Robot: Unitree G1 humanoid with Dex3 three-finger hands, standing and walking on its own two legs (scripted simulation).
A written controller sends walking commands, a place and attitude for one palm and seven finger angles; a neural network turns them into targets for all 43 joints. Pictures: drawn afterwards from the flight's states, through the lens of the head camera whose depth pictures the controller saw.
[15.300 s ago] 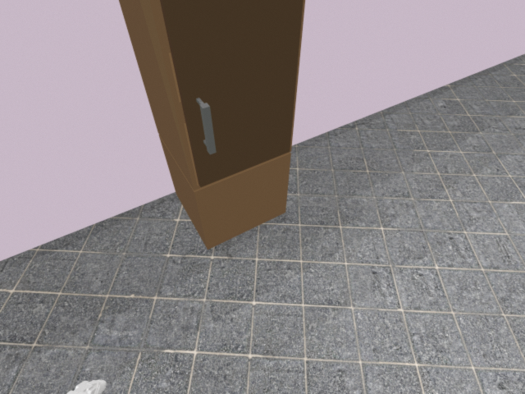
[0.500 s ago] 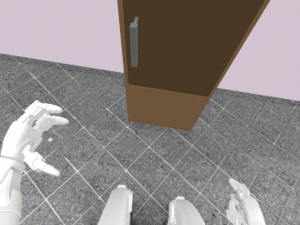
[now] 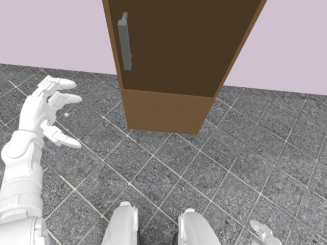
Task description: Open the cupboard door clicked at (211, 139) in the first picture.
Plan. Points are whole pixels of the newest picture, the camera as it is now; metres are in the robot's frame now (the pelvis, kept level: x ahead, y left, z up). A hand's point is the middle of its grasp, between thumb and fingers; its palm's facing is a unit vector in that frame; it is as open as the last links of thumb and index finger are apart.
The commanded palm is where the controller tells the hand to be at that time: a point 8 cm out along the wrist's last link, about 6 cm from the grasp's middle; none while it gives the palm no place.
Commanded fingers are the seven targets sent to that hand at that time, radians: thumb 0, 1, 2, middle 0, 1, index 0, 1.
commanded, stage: move the hooked fingers beside the handle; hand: left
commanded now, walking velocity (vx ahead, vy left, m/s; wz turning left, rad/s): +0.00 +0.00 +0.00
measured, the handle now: (126, 43) +0.66 +0.12 +0.03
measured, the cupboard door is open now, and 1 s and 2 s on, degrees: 0 0 0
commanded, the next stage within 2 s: slide the fingers in behind the handle in 1.74 s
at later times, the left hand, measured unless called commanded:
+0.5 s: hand (88, 78) +0.51 +0.20 +0.04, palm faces -0.09 -0.99 -0.04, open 14.0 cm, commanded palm +0.51 +0.24 +0.03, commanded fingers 0.00 -0.50 0.30 -0.30 -1.20 -0.30 -1.20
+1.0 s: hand (103, 51) +0.62 +0.18 +0.04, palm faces -0.07 -1.00 -0.03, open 14.0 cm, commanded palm +0.61 +0.20 +0.03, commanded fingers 0.00 -0.50 0.30 -0.30 -1.20 -0.30 -1.20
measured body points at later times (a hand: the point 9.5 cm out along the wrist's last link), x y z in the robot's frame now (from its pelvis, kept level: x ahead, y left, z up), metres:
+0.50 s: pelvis -0.01 -0.01 -0.02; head +0.16 +0.02 +0.40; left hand +0.51 +0.26 +0.05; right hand +0.03 -0.28 -0.13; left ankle +0.05 +0.10 -0.62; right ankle +0.01 -0.11 -0.62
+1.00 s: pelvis +0.00 +0.00 -0.04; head +0.22 +0.03 +0.34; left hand +0.62 +0.23 +0.04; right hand -0.06 -0.26 -0.13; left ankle +0.05 +0.10 -0.62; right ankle +0.01 -0.11 -0.62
